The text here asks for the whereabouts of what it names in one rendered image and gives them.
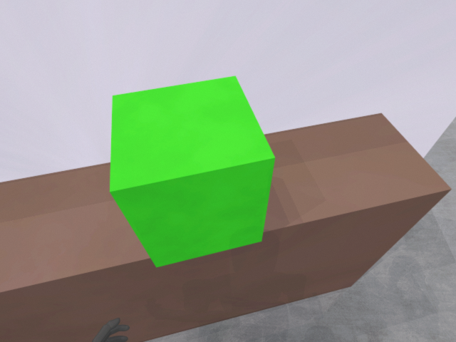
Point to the pedestal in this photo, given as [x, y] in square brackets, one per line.
[342, 194]

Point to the carton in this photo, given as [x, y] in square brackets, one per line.
[190, 168]

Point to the left robot hand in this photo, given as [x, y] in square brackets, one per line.
[110, 328]

